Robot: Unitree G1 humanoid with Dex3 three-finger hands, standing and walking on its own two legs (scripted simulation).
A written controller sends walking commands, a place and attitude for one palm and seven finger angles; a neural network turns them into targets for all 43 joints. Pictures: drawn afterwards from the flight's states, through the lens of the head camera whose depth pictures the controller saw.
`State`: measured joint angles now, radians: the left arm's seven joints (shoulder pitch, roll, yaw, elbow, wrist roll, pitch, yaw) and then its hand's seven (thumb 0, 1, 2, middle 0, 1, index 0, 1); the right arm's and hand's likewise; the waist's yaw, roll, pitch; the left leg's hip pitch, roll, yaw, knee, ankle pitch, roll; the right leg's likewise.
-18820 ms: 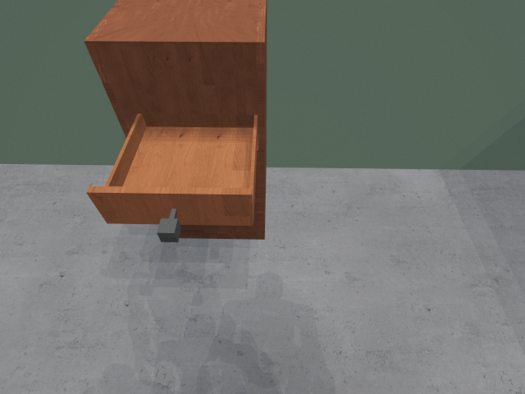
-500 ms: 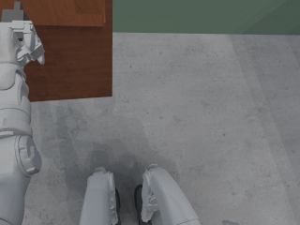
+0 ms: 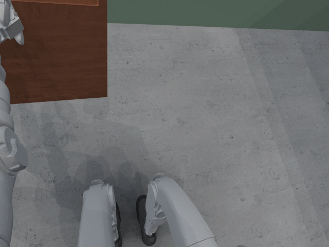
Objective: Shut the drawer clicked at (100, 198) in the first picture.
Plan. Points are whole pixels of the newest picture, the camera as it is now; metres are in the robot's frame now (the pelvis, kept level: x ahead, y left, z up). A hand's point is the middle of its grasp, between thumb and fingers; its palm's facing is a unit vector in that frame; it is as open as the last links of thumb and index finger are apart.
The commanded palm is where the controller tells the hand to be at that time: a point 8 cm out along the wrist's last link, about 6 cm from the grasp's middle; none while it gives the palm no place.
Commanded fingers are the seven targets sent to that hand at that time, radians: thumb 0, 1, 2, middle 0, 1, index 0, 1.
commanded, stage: push the drawer shut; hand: left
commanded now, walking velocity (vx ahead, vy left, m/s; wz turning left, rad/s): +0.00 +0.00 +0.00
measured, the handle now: out of the picture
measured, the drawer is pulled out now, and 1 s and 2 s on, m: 0.00 0.00 0.00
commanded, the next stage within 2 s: pull the fist back off the drawer in 0.04 s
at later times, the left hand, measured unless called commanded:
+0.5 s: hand (17, 22) +0.57 +0.24 +0.04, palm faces +0.09 -0.99 -0.05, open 3.6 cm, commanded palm +0.58 +0.24 +0.05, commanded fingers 0.00 0.90 0.90 -1.40 -1.60 -1.40 -1.60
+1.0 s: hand (13, 21) +0.57 +0.24 +0.05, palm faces +0.11 -0.99 -0.02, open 3.3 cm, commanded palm +0.52 +0.25 +0.08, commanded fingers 0.00 0.90 0.90 -1.40 -1.60 -1.40 -1.60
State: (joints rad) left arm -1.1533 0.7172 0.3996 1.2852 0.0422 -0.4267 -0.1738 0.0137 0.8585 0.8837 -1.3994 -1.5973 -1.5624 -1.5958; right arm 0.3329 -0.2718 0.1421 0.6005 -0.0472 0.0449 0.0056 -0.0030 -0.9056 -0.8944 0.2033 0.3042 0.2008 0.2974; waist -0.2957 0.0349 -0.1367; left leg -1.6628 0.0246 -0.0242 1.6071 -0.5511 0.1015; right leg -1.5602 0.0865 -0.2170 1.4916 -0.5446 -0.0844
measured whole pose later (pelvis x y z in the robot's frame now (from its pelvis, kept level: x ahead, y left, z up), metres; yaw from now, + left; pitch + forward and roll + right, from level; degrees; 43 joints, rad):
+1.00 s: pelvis +0.03 +0.01 +0.03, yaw +0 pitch +34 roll -8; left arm -0.91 0.57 0.42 1.05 -0.06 -0.41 -0.18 0.04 0.85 0.87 -1.40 -1.60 -1.41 -1.60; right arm 0.32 -0.27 0.08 0.60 -0.03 0.07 0.04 0.00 -0.91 -0.89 0.20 0.30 0.20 0.30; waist -0.22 0.05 -0.16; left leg -1.52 0.02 0.02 1.52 -0.59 0.11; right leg -1.44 0.10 -0.16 1.42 -0.58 -0.07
